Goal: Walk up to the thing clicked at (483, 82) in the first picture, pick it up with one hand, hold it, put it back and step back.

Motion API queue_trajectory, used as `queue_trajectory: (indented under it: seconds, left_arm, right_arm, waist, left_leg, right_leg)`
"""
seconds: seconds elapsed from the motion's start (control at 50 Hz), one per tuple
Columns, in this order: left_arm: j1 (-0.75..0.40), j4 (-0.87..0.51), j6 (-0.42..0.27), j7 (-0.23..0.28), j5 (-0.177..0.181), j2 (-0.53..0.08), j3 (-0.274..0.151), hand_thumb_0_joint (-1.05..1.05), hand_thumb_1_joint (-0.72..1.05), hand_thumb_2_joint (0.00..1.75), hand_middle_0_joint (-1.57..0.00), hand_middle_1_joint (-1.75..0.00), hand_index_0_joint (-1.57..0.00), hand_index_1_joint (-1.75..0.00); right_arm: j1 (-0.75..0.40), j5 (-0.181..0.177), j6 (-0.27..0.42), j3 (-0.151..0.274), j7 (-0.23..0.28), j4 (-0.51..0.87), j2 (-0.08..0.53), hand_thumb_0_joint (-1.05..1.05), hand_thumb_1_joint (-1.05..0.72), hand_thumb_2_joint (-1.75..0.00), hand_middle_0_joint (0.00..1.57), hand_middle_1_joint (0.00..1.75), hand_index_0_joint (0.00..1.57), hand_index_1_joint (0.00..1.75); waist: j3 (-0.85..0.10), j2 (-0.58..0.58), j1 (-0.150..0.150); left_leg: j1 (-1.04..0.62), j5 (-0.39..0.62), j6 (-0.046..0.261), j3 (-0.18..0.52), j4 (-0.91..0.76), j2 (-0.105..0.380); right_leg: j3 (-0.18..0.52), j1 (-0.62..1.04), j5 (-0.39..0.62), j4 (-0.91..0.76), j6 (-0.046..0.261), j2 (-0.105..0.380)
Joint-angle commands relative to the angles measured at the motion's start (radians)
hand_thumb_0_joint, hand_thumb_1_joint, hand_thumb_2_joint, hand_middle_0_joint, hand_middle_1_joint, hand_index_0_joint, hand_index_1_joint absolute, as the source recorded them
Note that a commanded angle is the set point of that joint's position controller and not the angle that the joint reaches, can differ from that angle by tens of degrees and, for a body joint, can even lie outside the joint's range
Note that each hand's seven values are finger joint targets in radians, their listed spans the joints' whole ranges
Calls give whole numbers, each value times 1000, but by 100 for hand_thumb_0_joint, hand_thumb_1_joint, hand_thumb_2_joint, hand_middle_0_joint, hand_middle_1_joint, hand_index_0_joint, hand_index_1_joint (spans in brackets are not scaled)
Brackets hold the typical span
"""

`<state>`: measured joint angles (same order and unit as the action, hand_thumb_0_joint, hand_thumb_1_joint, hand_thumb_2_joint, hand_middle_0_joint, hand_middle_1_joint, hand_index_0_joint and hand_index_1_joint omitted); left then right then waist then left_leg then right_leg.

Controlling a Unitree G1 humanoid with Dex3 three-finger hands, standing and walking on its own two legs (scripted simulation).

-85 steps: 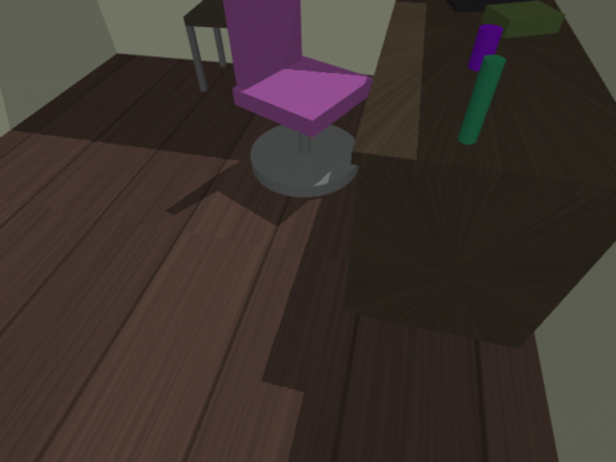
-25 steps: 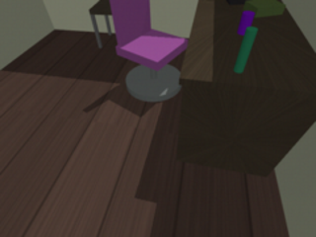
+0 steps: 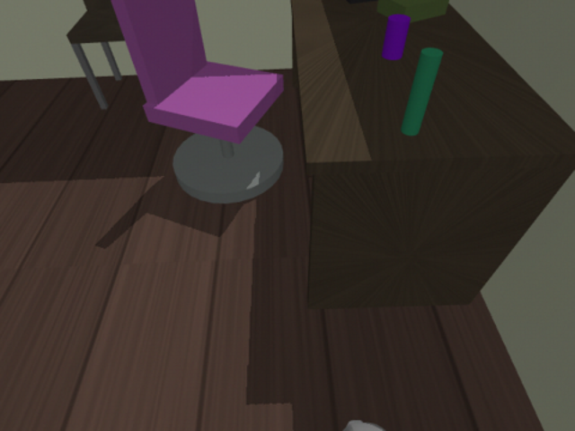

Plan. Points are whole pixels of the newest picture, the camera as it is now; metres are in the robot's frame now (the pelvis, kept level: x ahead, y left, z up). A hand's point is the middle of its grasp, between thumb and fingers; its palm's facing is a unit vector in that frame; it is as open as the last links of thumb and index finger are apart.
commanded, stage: walk up
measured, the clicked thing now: (419, 95) +0.78 -0.32 +0.05
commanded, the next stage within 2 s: none
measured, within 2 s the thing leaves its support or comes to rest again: neither
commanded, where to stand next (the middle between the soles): +0.21 +0.01 m, yaw -12 degrees
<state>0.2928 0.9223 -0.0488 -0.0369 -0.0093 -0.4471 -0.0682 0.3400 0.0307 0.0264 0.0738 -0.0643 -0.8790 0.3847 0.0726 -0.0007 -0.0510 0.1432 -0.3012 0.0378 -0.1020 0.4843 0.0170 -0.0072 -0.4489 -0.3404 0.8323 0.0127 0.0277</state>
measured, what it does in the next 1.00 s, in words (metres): walks ahead, turning right: right foot, then left foot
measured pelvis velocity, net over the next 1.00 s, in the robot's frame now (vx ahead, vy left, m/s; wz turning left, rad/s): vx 0.14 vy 0.04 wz -0.29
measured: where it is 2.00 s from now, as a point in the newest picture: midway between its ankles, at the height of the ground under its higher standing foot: outside the picture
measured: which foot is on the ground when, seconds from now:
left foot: down 0.00-0.14, up 0.16-0.46, down 0.48-0.90, up 0.92-1.00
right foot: up 0.00-0.10, down 0.12-0.50, up 0.52-0.86, down 0.88-1.00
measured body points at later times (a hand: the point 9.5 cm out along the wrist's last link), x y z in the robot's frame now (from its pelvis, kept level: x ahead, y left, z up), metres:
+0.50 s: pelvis +0.16 +0.06 -0.03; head +0.19 +0.06 +0.42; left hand +0.27 +0.37 -0.14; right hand +0.22 -0.28 -0.13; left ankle +0.27 +0.20 -0.74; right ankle +0.12 -0.11 -0.73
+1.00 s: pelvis +0.14 +0.04 -0.03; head +0.17 +0.02 +0.42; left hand +0.28 +0.35 -0.14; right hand +0.13 -0.31 -0.15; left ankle +0.23 +0.19 -0.70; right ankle +0.10 -0.06 -0.74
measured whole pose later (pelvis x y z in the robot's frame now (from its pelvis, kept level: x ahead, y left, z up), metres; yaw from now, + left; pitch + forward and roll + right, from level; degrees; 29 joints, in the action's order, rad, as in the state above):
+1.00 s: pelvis +0.14 +0.04 -0.03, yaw -17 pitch -2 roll +1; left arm 0.27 0.85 0.03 -0.03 -0.05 -0.40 -0.08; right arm 0.22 0.00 -0.02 0.06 0.05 -0.88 0.44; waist 0.12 -0.02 0.03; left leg 0.53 -0.52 0.02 0.05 1.03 0.05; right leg 0.01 -0.33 -0.46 0.82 0.03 -0.01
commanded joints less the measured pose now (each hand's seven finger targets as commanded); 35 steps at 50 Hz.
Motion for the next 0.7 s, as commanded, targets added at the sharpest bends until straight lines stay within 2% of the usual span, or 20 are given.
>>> queue_trajectory:
  seconds: [0.0,0.06,0.1,0.12,0.14,0.16,0.18,0.22,0.24,0.34,0.38,0.4,0.44,0.46,0.48,0.5,0.52,0.58,0.62,0.68]
  left_arm:
    - [-45,-105,-30,-3,-9,-157,-36,0,90,90,-20,-30,-20,-30]
    - [-13,-103,-44,12,-10,-139,-36,0,90,90,-20,-30,-20,-30]
    - [142,-71,-51,35,-10,-184,-60,0,90,90,-20,-30,-20,-30]
    - [231,-66,-59,49,-9,-263,-90,0,90,90,-20,-30,-20,-30]
    - [238,-89,-58,57,-1,-321,-98,0,90,90,-20,-30,-20,-30]
    - [181,-109,-52,59,7,-330,-100,0,90,90,-20,-30,-20,-30]
    - [161,-124,-50,61,19,-299,-96,0,90,90,-20,-30,-20,-30]
    - [118,-149,-54,69,28,-243,-75,0,90,90,-20,-30,-20,-30]
    - [118,-149,-55,71,28,-232,-70,0,90,90,-20,-30,-20,-30]
    - [0,-201,-48,66,-8,-207,-38,0,90,90,-20,-30,-20,-30]
    - [3,-194,-33,65,-5,-200,-26,0,90,90,-20,-30,-20,-30]
    - [-25,-207,-20,63,0,-214,-26,0,90,90,-20,-30,-20,-30]
    - [-67,-231,8,65,10,-164,-13,0,90,90,-20,-30,-20,-30]
    - [-15,-227,20,67,16,-107,3,0,90,90,-20,-30,-20,-30]
    - [26,-220,37,73,23,-99,3,0,90,90,-20,-30,-20,-30]
    - [85,-182,60,79,24,-164,-12,0,90,90,-20,-30,-20,-30]
    - [106,-162,65,82,22,-160,-6,0,90,90,-20,-30,-20,-30]
    - [59,-131,68,63,14,-192,-41,0,90,90,-20,-30,-20,-30]
    - [55,-137,78,47,10,-178,-45,0,90,90,-20,-30,-20,-30]
    - [14,-148,88,25,-7,-168,-49,0,90,90,-20,-30,-20,-30]
  right_arm:
    - [-35,-7,27,72,12,121,279,0,-90,-90,20,30,20,30]
    - [-23,-8,10,62,8,137,258,0,-90,-90,20,30,20,30]
    - [-39,-19,7,44,11,161,212,0,-90,-90,20,30,20,30]
    - [7,-21,10,23,13,173,158,0,-90,-90,20,30,20,30]
    - [14,-16,1,21,15,183,176,0,-90,-90,20,30,20,30]
    - [-3,-2,-12,41,27,175,260,0,-90,-90,20,30,20,30]
    - [-25,-1,-9,47,32,166,267,0,-90,-90,20,30,20,30]
    - [-20,-12,-11,43,29,150,237,0,-90,-90,20,30,20,30]
    - [2,-10,-16,38,26,143,216,0,-90,-90,20,30,20,30]
    - [-18,-24,-16,35,26,145,163,0,-90,-90,20,30,20,30]
    - [-42,-30,-1,46,37,124,171,0,-90,-90,20,30,20,30]
    - [-20,-32,4,52,44,113,174,0,-90,-90,20,30,20,30]
    - [61,-26,16,67,60,73,210,0,-90,-90,20,30,20,30]
    - [81,-14,24,81,68,69,277,0,-90,-90,20,30,20,30]
    - [56,-15,27,87,74,96,336,0,-90,-90,20,30,20,30]
    - [-23,-32,23,85,74,114,348,0,-90,-90,20,30,20,30]
    - [-120,-32,21,84,79,135,358,0,-90,-90,20,30,20,30]
    - [-137,-18,17,74,95,135,322,0,-90,-90,20,30,20,30]
    - [-115,-16,17,70,98,126,326,0,-90,-90,20,30,20,30]
    - [-79,-14,16,75,107,127,324,0,-90,-90,20,30,20,30]
  waist:
    - [53,-114,-6]
    - [3,-71,12]
    - [-98,54,106]
    - [-161,226,143]
    - [-150,285,136]
    - [-116,193,125]
    - [-83,120,126]
    - [-59,40,85]
    - [-49,61,71]
    - [22,180,33]
    - [-14,196,54]
    - [-48,198,34]
    - [-87,87,-26]
    - [-124,-106,-25]
    - [-140,-186,5]
    - [-144,-108,36]
    - [-122,-177,60]
    - [-60,-219,53]
    - [-66,-256,53]
    - [-108,-234,34]
  left_leg:
    - [51,-88,177,217,-230,249]
    - [43,194,141,141,-73,217]
    - [133,332,75,53,213,140]
    - [279,138,24,24,463,51]
    - [505,-224,-17,59,589,-55]
    - [518,-299,-20,162,648,28]
    - [531,-292,-26,191,676,53]
    - [493,-174,-26,203,669,88]
    - [449,-138,-27,177,635,84]
    - [224,-10,-53,65,352,69]
    - [133,88,-61,45,276,44]
    - [54,167,-55,30,217,24]
    - [-75,331,-40,35,80,2]
    - [-84,410,-5,224,10,156]
    - [-9,390,100,523,-95,393]
    - [70,275,182,539,-95,425]
    - [80,219,237,578,-99,451]
    - [175,256,168,347,-35,317]
    - [148,245,154,304,-22,285]
    - [60,199,176,302,2,294]
  right_leg:
    - [-16,22,33,-161,2,10]
    - [-74,168,110,-288,17,-36]
    - [-38,453,167,-386,45,-49]
    - [277,592,89,-464,104,125]
    - [685,660,81,-535,221,341]
    - [750,596,108,-482,317,408]
    - [671,550,201,-477,332,386]
    - [412,496,451,-419,251,277]
    - [345,436,531,-407,228,244]
    - [130,104,700,-389,201,143]
    - [111,65,635,-307,179,115]
    - [109,39,570,-238,161,103]
    - [94,-23,279,-55,88,30]
    - [71,-61,71,107,47,-54]
    - [95,-73,-254,256,16,-121]
    - [173,4,-269,374,23,-90]
    - [160,-35,-251,411,24,-58]
    - [162,-54,-187,414,25,-40]
    - [146,-49,-160,360,16,-42]
    - [118,-73,-175,245,2,-33]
